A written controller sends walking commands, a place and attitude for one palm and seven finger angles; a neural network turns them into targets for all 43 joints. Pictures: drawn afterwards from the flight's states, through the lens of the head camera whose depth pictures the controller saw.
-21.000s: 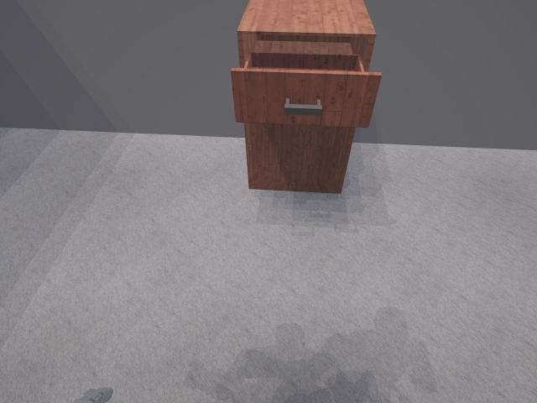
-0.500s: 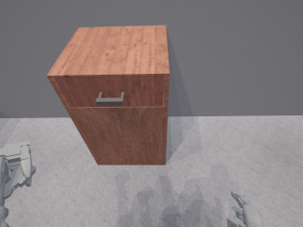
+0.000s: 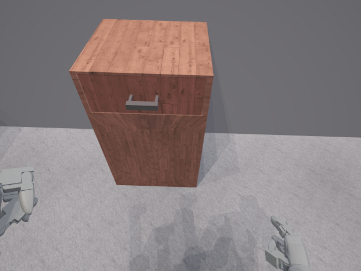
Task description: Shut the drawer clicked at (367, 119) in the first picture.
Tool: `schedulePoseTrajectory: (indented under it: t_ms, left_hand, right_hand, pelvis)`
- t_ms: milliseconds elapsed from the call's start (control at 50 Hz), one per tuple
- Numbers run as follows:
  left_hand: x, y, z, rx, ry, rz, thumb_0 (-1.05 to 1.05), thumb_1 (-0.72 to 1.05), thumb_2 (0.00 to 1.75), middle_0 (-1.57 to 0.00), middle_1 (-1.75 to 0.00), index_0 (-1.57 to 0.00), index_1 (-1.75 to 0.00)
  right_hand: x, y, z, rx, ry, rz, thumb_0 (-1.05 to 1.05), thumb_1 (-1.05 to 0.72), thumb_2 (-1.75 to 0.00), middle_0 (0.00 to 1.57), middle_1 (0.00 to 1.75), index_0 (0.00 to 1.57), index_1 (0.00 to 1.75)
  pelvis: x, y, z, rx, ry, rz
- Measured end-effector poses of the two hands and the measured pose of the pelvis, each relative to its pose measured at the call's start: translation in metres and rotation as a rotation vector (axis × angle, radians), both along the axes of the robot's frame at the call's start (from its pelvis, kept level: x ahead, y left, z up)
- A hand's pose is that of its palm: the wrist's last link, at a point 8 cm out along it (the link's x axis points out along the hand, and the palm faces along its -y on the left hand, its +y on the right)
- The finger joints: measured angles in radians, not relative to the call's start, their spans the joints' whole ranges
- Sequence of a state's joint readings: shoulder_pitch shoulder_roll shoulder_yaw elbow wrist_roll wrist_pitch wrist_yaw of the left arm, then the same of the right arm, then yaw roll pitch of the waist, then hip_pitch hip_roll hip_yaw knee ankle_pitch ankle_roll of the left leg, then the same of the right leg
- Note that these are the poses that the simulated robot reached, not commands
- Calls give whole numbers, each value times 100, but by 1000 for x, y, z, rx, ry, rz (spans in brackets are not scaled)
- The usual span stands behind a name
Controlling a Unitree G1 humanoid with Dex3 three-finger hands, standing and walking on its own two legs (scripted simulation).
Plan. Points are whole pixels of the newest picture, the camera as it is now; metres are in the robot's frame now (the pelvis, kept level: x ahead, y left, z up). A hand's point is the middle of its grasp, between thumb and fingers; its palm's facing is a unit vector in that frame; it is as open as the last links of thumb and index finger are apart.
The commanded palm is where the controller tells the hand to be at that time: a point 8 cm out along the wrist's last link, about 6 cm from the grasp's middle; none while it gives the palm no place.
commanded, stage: step back with the hand held close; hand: left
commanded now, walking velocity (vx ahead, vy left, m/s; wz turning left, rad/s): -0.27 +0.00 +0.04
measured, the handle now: (143, 101) +0.67 +0.19 -0.05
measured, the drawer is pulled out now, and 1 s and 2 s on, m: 0.00 0.00 0.00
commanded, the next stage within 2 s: stop stepping back and stand still in 1.18 s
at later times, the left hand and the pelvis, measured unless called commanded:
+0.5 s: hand (28, 211) +0.17 +0.23 +0.17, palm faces +0.34 -0.78 -0.53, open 3.2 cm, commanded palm +0.09 +0.28 +0.19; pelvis -0.03 +0.00 -0.01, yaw +1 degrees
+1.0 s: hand out of the picture +0.09 +0.25 +0.17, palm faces +0.42 -0.77 -0.48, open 3.3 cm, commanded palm +0.01 +0.28 +0.19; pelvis -0.09 -0.01 +0.00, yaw +6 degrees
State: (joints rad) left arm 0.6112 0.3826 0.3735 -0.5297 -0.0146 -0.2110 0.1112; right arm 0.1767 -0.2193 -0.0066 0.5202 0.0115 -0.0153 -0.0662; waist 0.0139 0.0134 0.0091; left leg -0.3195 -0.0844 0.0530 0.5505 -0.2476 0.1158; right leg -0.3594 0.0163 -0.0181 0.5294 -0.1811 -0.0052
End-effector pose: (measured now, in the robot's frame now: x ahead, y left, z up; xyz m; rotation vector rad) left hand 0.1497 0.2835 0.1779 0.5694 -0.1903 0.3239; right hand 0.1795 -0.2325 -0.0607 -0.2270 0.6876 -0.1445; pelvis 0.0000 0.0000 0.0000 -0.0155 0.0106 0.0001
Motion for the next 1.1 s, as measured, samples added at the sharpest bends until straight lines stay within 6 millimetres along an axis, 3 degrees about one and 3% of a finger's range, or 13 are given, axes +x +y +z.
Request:
schedulePoseTrajectory:
  t_ms: [120, 380, 560, 780, 920, 1000, 1100]
  left_hand:
    - [-10, 1, -3, -1, -49, -1, 1, 89, 90, -141, -160, -141, -160]
    - [-9, -9, 7, 72, -135, -113, 1, 89, 90, -141, -160, -141, -160]
    - [-30, -10, 10, 100, -140, -84, 1, 89, 90, -141, -160, -141, -160]
    - [-60, -27, 7, 15, -161, -65, 1, 89, 90, -141, -160, -141, -160]
    - [-87, -6, 1, 12, -142, -36, 1, 89, 90, -141, -160, -141, -160]
    - [-102, 7, 11, 33, -117, 19, 1, 89, 90, -141, -160, -141, -160]
    - [-114, -7, 24, -10, -145, -3, 1, 89, 90, -141, -160, -141, -160]
  right_hand:
    - [-24, 0, -8, -26, 33, 10, 1, -90, -90, 20, 30, 21, 30]
    - [-69, -20, -15, -69, 77, -68, 2, -90, -90, 20, 30, 21, 30]
    - [-74, -24, -17, -62, 71, -47, 2, -90, -90, 20, 30, 21, 30]
    - [-75, -30, -12, -57, 77, 10, 2, -90, -90, 20, 30, 21, 30]
    - [-95, -21, -6, -102, 108, 7, 2, -90, -90, 20, 30, 21, 30]
    - [-104, -6, -3, -72, 97, 29, 2, -90, -90, 20, 30, 21, 30]
    - [-114, 9, 1, -9, 66, 69, 2, -90, -90, 20, 30, 21, 30]
  pelvis:
    - [-13, 1, -6, -5, -11, 0]
    - [-30, 1, -14, -10, -14, -11]
    - [-39, -8, -14, -16, -12, 11]
    - [-61, -22, -10, -8, 10, 69]
    - [-79, -13, -8, -14, 33, 120]
    - [-86, -12, 2, -46, 48, 107]
    - [-101, -18, 10, -44, 75, 36]
